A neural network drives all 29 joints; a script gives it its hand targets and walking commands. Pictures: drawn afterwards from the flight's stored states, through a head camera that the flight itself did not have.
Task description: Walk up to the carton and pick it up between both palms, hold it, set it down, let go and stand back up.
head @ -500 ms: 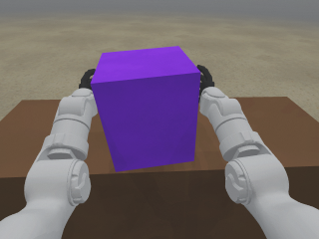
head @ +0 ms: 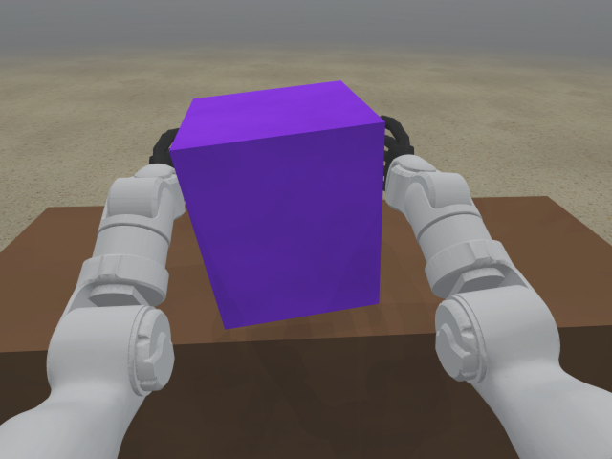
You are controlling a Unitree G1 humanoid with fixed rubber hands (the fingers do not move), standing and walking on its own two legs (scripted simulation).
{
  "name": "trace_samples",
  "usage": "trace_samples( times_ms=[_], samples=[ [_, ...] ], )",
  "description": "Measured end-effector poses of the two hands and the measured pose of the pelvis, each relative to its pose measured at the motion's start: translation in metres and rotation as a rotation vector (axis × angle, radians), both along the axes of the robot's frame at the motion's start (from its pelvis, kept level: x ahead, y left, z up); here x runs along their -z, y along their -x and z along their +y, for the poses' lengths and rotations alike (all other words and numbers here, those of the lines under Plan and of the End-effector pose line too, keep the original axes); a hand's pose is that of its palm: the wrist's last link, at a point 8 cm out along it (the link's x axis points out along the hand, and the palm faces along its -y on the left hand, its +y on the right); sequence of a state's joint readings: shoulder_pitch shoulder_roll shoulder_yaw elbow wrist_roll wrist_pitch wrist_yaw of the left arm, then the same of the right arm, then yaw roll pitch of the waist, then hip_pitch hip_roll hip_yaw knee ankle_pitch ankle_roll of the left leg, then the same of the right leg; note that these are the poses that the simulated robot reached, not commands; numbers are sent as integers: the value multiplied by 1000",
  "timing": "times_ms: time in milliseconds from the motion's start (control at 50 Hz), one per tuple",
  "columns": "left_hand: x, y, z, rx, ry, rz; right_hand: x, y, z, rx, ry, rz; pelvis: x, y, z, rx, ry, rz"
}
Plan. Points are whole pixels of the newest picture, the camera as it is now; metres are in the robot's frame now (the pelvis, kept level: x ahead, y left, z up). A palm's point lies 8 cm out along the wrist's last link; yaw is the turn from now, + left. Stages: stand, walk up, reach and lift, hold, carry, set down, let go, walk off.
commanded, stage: hold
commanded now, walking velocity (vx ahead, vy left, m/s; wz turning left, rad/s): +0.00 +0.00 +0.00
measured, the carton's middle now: (285, 200) +0.40 +0.03 +0.23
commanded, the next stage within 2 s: set down in 1.82 s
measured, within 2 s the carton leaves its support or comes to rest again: neither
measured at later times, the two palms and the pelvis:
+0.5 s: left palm (164, 173) +0.38 +0.18 +0.29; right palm (406, 160) +0.38 -0.12 +0.30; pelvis +0.00 +0.00 +0.00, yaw +0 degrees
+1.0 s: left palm (165, 169) +0.38 +0.17 +0.29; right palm (408, 155) +0.38 -0.13 +0.30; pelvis +0.00 +0.00 +0.00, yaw +0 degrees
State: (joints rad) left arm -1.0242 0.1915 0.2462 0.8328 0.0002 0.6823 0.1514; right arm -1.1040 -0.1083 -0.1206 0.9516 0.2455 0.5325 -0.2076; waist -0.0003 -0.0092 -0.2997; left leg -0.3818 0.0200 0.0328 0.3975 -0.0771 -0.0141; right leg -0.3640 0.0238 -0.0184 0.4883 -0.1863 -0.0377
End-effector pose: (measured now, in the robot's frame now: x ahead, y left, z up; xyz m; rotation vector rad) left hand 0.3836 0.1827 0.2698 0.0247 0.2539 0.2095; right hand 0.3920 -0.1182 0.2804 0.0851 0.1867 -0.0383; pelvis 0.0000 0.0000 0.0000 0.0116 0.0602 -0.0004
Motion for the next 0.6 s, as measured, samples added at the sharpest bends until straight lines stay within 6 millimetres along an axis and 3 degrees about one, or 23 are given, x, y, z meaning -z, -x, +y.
trace_samples(
  times_ms=[280, 600],
  samples=[
    [-13, 8, -2, 4, -3, -11, -17, 8, -2, 2, -3, -5, 0, 0, 0, 0, 0, 0],
    [-17, 8, -7, 10, -17, -6, -19, 8, -7, 5, -9, 5, 0, 0, 0, 0, 0, 0]
  ],
)
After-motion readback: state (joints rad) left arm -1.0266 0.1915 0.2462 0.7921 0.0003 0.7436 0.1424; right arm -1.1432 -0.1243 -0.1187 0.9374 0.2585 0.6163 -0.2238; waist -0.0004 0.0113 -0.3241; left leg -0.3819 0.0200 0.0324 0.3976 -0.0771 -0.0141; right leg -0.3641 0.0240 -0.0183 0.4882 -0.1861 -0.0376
